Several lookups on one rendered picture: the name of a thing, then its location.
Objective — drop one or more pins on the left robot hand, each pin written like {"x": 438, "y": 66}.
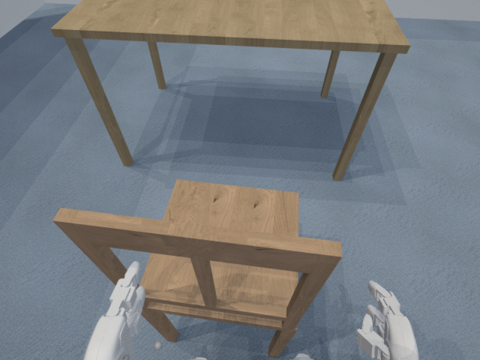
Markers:
{"x": 112, "y": 336}

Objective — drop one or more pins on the chair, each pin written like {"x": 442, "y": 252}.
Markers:
{"x": 222, "y": 252}

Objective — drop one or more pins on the table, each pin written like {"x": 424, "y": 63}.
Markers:
{"x": 336, "y": 25}

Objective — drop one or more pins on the right robot hand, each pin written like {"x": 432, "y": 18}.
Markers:
{"x": 394, "y": 339}

